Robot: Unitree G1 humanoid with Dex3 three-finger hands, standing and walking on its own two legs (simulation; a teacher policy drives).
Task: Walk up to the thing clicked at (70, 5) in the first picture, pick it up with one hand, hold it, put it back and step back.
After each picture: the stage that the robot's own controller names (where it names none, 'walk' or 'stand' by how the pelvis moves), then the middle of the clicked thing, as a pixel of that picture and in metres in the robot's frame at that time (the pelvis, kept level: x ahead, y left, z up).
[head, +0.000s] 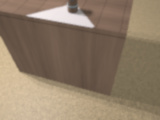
stand; (72, 2) +0.95 +0.10 -0.01
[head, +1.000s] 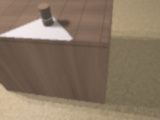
walk; (46, 15) +0.81 +0.27 +0.00
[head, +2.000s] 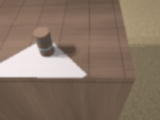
stand; (44, 42) +0.52 +0.21 +0.03
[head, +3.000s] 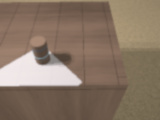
walk; (40, 50) +0.51 +0.21 +0.00
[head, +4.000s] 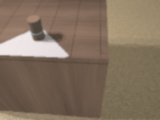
stand; (36, 28) +0.67 +0.27 +0.02
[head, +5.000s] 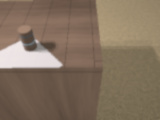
stand; (27, 38) +0.62 +0.30 -0.01
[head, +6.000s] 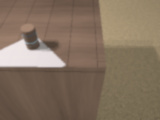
stand; (30, 37) +0.62 +0.28 -0.01
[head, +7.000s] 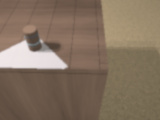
stand; (32, 38) +0.62 +0.27 -0.01
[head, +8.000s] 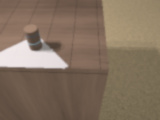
stand; (33, 38) +0.62 +0.27 -0.01
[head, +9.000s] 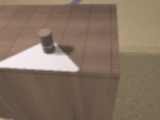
rise first; (47, 41) +0.62 +0.25 -0.01
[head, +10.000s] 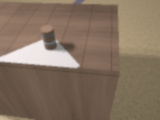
go down; (48, 38) +0.65 +0.23 +0.00
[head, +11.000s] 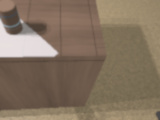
go down; (10, 18) +0.60 +0.24 +0.03
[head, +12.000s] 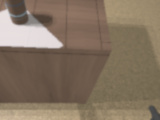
close in; (16, 7) +0.62 +0.23 +0.05
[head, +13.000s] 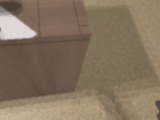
close; out of the picture +0.63 +0.27 +0.08
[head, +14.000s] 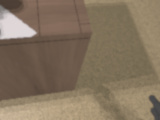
close; out of the picture +0.63 +0.26 +0.08
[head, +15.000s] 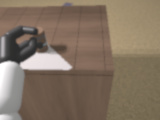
lift; (39, 40) +0.63 +0.24 +0.03
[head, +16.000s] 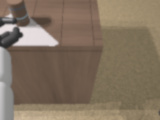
close; (18, 11) +0.67 +0.25 +0.04
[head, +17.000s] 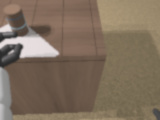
lift; (16, 21) +0.62 +0.25 +0.06
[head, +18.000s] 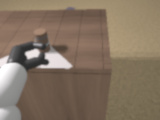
hold; (42, 40) +0.67 +0.24 +0.02
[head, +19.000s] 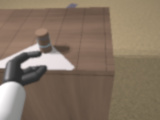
hold; (43, 41) +0.65 +0.24 +0.01
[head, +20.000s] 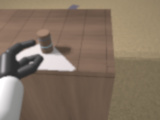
stand; (45, 41) +0.65 +0.24 +0.01
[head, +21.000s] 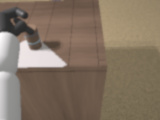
crouch; (32, 37) +0.64 +0.25 +0.01
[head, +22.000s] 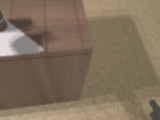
lower; out of the picture +0.62 +0.26 +0.03
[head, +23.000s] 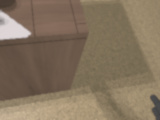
lower; out of the picture +0.63 +0.26 +0.09
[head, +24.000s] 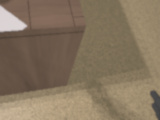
lower; out of the picture +0.64 +0.27 +0.09
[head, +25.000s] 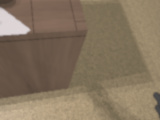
lower; out of the picture +0.64 +0.26 +0.09
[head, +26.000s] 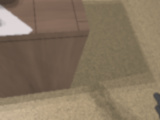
loosen; out of the picture +0.64 +0.26 +0.09
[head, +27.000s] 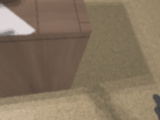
open; out of the picture +0.64 +0.26 +0.09
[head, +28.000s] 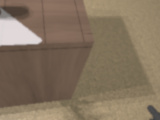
sink last; out of the picture +0.63 +0.26 +0.07
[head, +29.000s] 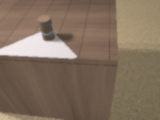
stand; (46, 28) +0.67 +0.25 +0.05
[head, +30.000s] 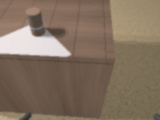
stand; (35, 22) +0.64 +0.25 +0.05
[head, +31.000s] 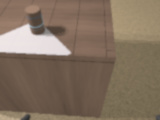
stand; (35, 20) +0.64 +0.25 +0.06
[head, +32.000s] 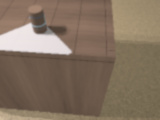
stand; (37, 20) +0.65 +0.24 +0.05
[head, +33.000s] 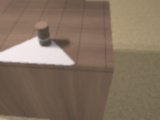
stand; (43, 34) +0.66 +0.23 -0.01
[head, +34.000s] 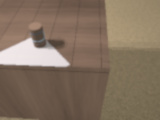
stand; (37, 35) +0.64 +0.26 -0.01
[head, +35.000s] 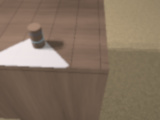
stand; (36, 36) +0.64 +0.26 -0.01
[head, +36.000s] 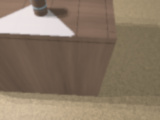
walk; (38, 2) +0.72 +0.21 +0.03
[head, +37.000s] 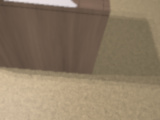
walk; out of the picture +0.95 +0.24 +0.00
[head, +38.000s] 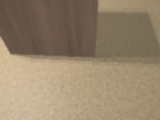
stand; out of the picture +1.29 +0.29 +0.02
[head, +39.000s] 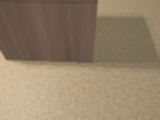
stand; out of the picture +1.24 +0.26 +0.00
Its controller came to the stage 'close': yes
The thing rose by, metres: 0.00
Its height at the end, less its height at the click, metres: +0.00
